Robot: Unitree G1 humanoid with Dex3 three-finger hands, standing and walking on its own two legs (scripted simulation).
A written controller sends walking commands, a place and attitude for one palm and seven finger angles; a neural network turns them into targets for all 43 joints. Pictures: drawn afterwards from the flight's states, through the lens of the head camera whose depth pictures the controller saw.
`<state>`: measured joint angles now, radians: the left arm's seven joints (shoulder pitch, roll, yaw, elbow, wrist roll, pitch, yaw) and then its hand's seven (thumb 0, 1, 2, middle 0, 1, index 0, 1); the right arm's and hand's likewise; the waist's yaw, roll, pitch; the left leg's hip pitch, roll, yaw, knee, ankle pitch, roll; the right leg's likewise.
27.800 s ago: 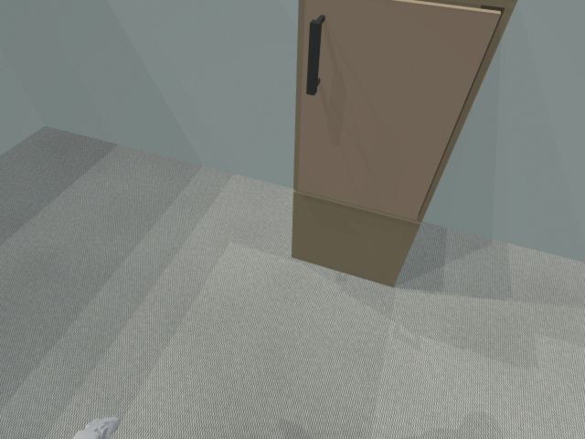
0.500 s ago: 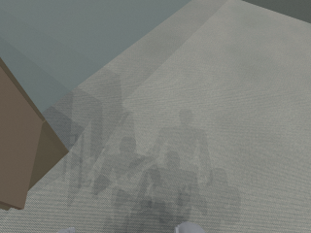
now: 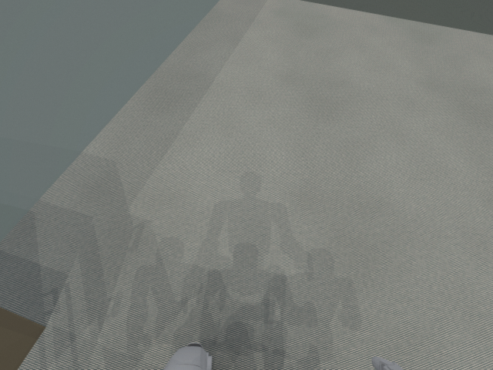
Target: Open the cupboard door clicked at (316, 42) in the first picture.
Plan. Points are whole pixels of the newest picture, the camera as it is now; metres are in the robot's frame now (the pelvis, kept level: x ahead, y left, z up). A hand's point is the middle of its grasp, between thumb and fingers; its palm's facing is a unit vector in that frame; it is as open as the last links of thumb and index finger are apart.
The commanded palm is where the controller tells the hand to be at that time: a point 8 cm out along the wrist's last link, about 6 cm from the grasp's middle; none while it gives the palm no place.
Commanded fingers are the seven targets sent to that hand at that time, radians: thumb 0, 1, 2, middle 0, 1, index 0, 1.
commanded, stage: walk to a spot facing it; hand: left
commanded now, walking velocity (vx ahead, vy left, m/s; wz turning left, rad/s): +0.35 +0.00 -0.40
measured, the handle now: out of the picture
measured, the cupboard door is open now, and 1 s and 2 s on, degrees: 43 43 43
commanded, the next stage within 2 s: turn to face it in 1.04 s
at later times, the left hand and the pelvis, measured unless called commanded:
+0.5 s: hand (214, 228) +0.42 +0.11 -0.16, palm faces -0.32 -0.93 -0.21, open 7.4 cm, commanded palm none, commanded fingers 0.00 0.90 0.90 -0.20 -0.30 -0.20 -0.30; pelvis +0.22 -0.03 -0.01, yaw -15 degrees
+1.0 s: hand (234, 228) +0.44 +0.06 -0.18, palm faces -0.17 -0.97 -0.15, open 7.3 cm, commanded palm none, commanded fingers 0.00 0.90 0.90 -0.20 -0.30 -0.20 -0.30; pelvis +0.46 -0.11 -0.01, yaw -16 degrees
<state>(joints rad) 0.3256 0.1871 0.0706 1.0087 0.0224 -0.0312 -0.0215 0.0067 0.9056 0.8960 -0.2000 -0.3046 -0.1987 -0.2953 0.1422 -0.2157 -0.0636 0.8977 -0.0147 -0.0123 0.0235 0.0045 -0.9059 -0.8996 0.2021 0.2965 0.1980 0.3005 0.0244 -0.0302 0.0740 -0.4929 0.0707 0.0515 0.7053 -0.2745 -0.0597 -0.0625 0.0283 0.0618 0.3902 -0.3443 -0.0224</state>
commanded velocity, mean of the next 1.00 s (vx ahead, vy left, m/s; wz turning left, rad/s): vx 0.36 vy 0.00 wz -0.16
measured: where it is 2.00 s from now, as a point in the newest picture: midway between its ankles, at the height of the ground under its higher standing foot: (295, 244)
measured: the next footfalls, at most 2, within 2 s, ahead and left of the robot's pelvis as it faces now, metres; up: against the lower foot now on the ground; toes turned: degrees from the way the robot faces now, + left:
left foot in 0.06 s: +0.15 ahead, +0.13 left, +0.00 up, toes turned +3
right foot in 0.52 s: +0.33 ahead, -0.16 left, +0.00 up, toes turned -22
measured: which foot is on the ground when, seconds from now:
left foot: up 0.00-0.04, down 0.06-0.52, up 0.54-1.00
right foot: down 0.00-0.06, up 0.08-0.50, down 0.52-1.00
